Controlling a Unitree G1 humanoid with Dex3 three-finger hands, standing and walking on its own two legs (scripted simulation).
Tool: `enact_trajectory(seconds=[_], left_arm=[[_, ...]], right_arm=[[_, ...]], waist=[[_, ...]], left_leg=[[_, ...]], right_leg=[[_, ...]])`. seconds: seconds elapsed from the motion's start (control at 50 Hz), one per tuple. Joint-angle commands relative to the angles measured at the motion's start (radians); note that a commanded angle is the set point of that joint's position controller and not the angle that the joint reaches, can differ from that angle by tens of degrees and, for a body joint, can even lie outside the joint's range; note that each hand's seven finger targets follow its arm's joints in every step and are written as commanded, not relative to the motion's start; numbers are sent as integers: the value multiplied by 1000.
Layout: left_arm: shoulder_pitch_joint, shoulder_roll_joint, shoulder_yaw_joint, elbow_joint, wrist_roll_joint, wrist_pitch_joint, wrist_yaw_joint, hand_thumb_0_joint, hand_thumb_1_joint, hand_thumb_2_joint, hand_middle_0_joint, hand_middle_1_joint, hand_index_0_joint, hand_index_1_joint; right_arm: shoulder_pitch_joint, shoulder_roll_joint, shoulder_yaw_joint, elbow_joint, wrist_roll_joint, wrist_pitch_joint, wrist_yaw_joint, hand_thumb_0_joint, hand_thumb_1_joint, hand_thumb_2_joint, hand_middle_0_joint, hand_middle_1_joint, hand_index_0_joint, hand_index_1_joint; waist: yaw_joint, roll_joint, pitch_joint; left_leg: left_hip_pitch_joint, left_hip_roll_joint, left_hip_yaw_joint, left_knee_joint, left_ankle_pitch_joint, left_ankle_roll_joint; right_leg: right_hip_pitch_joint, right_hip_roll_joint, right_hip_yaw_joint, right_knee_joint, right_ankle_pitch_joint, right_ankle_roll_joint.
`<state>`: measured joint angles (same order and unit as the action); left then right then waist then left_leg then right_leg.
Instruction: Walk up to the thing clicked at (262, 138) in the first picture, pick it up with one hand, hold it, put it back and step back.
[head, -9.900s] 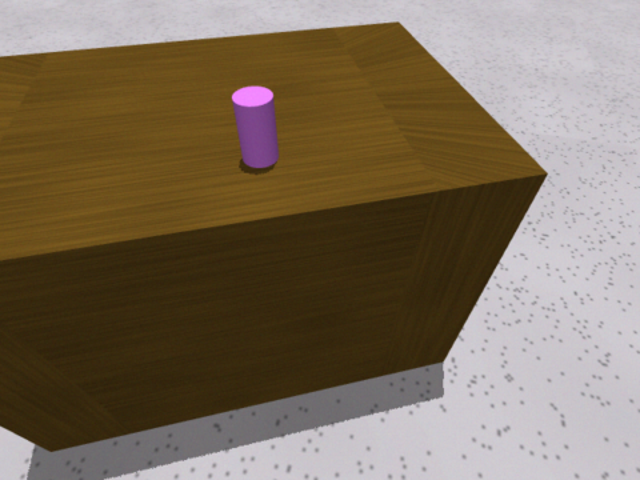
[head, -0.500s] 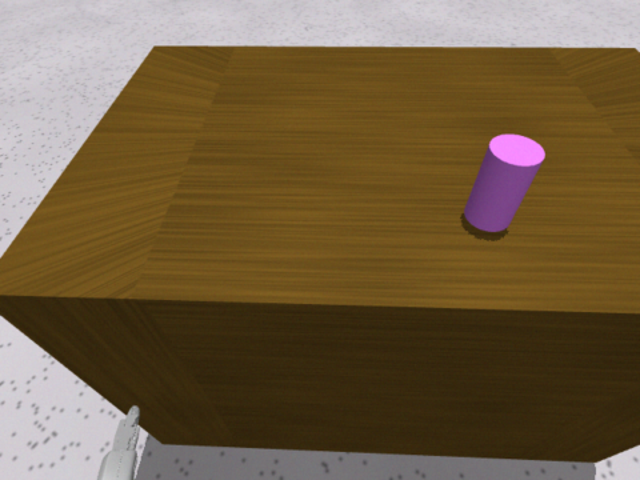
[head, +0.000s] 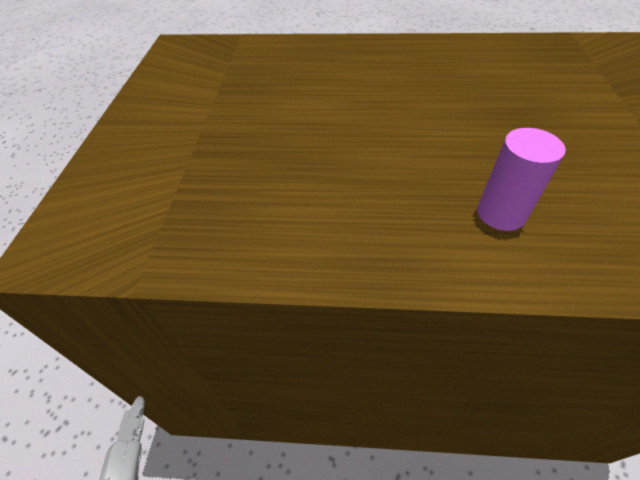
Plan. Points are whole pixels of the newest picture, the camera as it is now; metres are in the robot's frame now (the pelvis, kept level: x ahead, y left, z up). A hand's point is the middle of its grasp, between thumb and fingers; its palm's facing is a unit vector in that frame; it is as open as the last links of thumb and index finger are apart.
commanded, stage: go down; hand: right
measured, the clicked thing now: (516, 181) +0.50 -0.23 +0.10
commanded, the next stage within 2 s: approach in 1.02 s
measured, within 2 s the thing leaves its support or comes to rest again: neither
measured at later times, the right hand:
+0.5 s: hand out of the picture +0.38 -0.42 +0.21, palm faces +0.27 +0.96 +0.01, open 17.7 cm
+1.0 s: hand out of the picture +0.38 -0.42 +0.22, palm faces +0.28 +0.96 +0.02, open 17.7 cm
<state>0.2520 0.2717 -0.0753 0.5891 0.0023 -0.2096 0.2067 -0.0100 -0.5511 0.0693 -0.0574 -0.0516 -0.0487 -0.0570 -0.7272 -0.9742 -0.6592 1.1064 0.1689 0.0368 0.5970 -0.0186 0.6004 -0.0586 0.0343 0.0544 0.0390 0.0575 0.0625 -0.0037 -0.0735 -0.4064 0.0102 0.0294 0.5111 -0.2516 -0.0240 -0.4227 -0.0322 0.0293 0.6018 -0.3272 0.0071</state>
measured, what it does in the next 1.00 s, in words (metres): stands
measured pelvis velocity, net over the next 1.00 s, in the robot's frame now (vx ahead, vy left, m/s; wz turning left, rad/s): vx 0.00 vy -0.01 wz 0.00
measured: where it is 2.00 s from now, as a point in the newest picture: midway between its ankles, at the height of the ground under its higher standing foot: outside the picture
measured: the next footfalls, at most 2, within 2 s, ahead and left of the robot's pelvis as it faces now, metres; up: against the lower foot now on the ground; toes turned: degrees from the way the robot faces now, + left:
none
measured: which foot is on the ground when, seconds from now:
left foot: down 0.00-1.00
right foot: down 0.00-1.00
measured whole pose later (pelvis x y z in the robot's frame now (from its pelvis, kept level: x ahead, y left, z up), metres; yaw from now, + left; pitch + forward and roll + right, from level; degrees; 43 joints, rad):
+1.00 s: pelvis +0.00 -0.01 +0.00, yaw +0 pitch +10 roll +3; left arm 0.28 0.27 -0.09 0.54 0.01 -0.21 0.20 -0.01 -0.54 0.06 -0.06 -0.05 -0.05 -0.05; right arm -0.81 -1.05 -0.65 1.18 0.14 0.04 0.60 -0.02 0.61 -0.06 0.03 0.06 0.04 0.06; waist 0.08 -0.01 -0.08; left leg -0.45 0.01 0.03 0.54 -0.26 -0.03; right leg -0.48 -0.03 0.03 0.65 -0.35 0.00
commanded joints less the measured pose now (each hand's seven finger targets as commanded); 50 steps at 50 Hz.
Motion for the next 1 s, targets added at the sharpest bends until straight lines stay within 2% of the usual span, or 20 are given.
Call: enact_trajectory(seconds=[0.0, 0.08, 0.12, 0.18, 0.28, 0.3, 0.38, 0.42, 0.46, 0.52, 0.56, 0.6, 0.64, 0.68, 0.7, 0.78, 0.84, 0.9, 0.96, 0.98], left_arm=[[-11, 150, 64, -122, -2, -50, 14, 0, -568, 68, -49, -49, -43, -55], [-26, 156, 70, -139, 1, -49, 12, 0, -567, 65, -50, -49, -43, -56], [-49, 149, 60, -156, 0, -51, 10, 0, -570, 68, -49, -48, -42, -55], [-49, 156, 63, -177, -1, -52, 12, 0, -558, 59, -49, -49, -46, -53], [-24, 159, 68, -181, 0, -54, 11, 0, -561, 61, -48, -49, -44, -53], [-29, 149, 53, -170, 3, -55, 9, 0, -561, 61, -50, -50, -46, -54], [-11, 172, 78, -149, 5, -56, 8, 0, -563, 63, -49, -48, -44, -54], [-27, 146, 41, -161, 4, -54, 6, 0, -558, 60, -49, -50, -46, -53], [-24, 158, 66, -154, 5, -55, 8, 0, -560, 62, -49, -50, -45, -55], [-34, 170, 68, -183, 5, -59, 11, 0, -562, 63, -49, -50, -45, -55], [-50, 154, 52, -189, 0, -58, 14, 0, -561, 63, -48, -50, -44, -55], [-2, 166, 75, -175, 0, -55, 17, 0, -557, 59, -49, -48, -45, -52], [33, 154, 60, -156, 3, -52, 13, 0, -561, 62, -49, -49, -44, -54], [28, 140, 50, -143, 3, -49, 10, 0, -558, 60, -48, -49, -44, -53], [-4, 141, 49, -162, 3, -52, 10, 0, -560, 62, -48, -48, -43, -53], [-35, 155, 55, -218, 1, -52, 10, 0, -559, 60, -49, -49, -45, -54], [4, 146, 49, -188, 1, -50, 9, 0, -560, 61, -49, -49, -43, -54], [11, 174, 84, -178, 1, -51, 13, 0, -559, 61, -48, -48, -43, -53], [-4, 143, 42, -179, 0, -52, 10, 0, -556, 57, -48, -47, -44, -51], [-5, 149, 49, -212, -1, -56, 10, 0, -565, 63, -49, -45, -41, -53]], right_arm=[[-357, -431, -38, -193, 29, -67, 8, 0, 611, -57, 28, 57, 38, 57], [-391, -440, -33, -169, 18, -70, 8, 0, 609, -56, 33, 56, 40, 56], [-403, -456, -38, -163, 9, -74, 4, 0, 611, -54, 34, 55, 41, 55], [-427, -456, -26, -157, 8, -78, 3, 0, 611, -52, 31, 56, 40, 56], [-418, -463, -25, -120, 2, -77, 2, 0, 611, -52, 31, 56, 39, 56], [-418, -464, -21, -121, -1, -80, 2, 0, 611, -55, 31, 56, 41, 56], [-414, -490, -35, -122, -2, -85, 4, 0, 611, -59, 29, 57, 38, 57], [-413, -475, -33, -120, 2, -82, 8, 0, 611, -56, 29, 57, 39, 57], [-426, -481, -36, -136, 4, -88, 7, 0, 611, -55, 29, 56, 38, 56], [-434, -488, -45, -160, 0, -86, -2, 0, 611, -59, 29, 56, 37, 56], [-436, -477, -34, -137, 2, -81, -2, 0, 611, -57, 28, 57, 38, 57], [-431, -482, -33, -152, -2, -75, -5, 0, 611, -59, 31, 58, 39, 58], [-426, -492, -37, -145, -3, -69, -6, 0, 611, -60, 30, 58, 39, 58], [-405, -488, -41, -144, -1, -61, -4, 0, 611, -59, 31, 57, 38, 57], [-405, -488, -35, -141, -1, -61, -2, 0, 611, -60, 30, 58, 39, 58], [-431, -486, -39, -172, 3, -59, 6, 0, 611, -61, 30, 59, 39, 59], [-413, -461, -24, -144, 2, -56, 9, 0, 611, -60, 33, 58, 41, 58], [-429, -477, -34, -173, 4, -59, 9, 0, 611, -60, 34, 59, 42, 59], [-419, -457, -27, -130, 10, -60, 11, 0, 611, -63, 33, 60, 41, 60], [-425, -475, -33, -143, 0, -62, 8, 0, 611, -68, 29, 62, 39, 62]], waist=[[-4, -179, -313], [9, -192, -314], [-5, -192, -319], [12, -171, -315], [11, -204, -329], [6, -210, -321], [3, -243, -333], [-5, -222, -346], [9, -233, -355], [3, -226, -381], [6, -205, -344], [12, -227, -348], [10, -225, -333], [-4, -229, -325], [-4, -229, -302], [0, -219, -364], [6, -210, -324], [6, -213, -350], [10, -171, -292], [11, -186, -329]], left_leg=[[108, -23, 12, -11, 309, 46], [92, -23, 8, -6, 304, 47], [109, -19, 5, -7, 288, 47], [102, -22, 7, -14, 236, 44], [57, -32, 16, 1, 250, 51], [61, -29, 13, 2, 256, 50], [59, -29, 14, 3, 229, 55], [51, -37, 20, 9, 245, 55], [41, -36, 18, 10, 249, 55], [81, -30, 14, 5, 253, 56], [80, -30, 14, 2, 244, 54], [59, -31, 16, 1, 239, 55], [53, -32, 18, 1, 255, 54], [62, -32, 19, 3, 262, 54], [65, -30, 18, -1, 246, 53], [86, -32, 17, 4, 268, 53], [75, -30, 14, 6, 282, 52], [70, -30, 14, 10, 272, 52], [67, -28, 15, 3, 245, 49], [82, -26, 11, 7, 260, 50]], right_leg=[[170, 21, -6, -33, 446, -7], [165, 21, -7, -23, 446, -6], [139, 25, -11, -25, 399, -10], [122, 25, -9, -35, 312, -16], [166, 10, 3, -18, 418, 2], [157, 13, -2, -11, 415, 1], [151, 11, 2, -19, 386, 4], [163, 4, 10, -6, 456, 9], [181, 3, 7, 1, 466, 9], [167, 12, 1, -9, 416, 2], [133, 14, 0, -17, 382, -1], [169, 11, -1, -16, 400, 1], [166, 12, 0, -10, 427, 4], [156, 11, 0, -10, 453, 4], [130, 14, -2, -12, 417, 2], [165, 11, 1, -7, 449, 2], [153, 16, -4, -3, 446, -1], [166, 15, -2, -9, 424, -3], [108, 18, -2, -17, 359, -10], [120, 20, -5, -16, 373, -8]])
